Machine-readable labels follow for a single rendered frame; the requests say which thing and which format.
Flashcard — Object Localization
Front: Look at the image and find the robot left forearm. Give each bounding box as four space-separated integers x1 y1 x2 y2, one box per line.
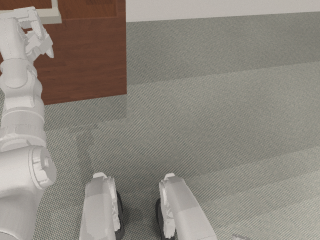
0 58 47 153

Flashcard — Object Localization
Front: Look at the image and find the drawer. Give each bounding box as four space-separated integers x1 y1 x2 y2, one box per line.
0 0 117 19

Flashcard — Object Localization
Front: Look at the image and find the left robot upper arm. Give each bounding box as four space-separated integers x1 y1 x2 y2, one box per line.
0 145 57 240

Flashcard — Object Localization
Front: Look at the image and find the robot left thigh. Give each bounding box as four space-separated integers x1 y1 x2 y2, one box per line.
79 176 117 240

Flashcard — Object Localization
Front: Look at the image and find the handle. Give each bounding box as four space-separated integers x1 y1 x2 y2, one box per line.
0 0 62 25

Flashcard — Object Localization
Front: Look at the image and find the robot left shin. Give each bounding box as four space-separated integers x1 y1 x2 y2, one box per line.
85 172 120 229

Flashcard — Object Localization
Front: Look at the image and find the left robot hand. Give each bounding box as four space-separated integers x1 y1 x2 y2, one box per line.
0 6 54 65

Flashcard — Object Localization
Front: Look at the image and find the cabinet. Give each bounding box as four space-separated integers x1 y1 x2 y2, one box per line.
0 0 127 105

